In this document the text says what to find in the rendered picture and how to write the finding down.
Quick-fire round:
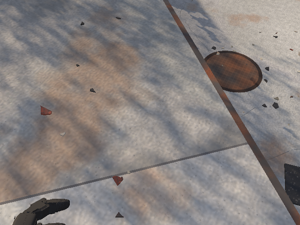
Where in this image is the robot left hand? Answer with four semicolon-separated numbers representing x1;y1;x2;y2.
12;198;70;225

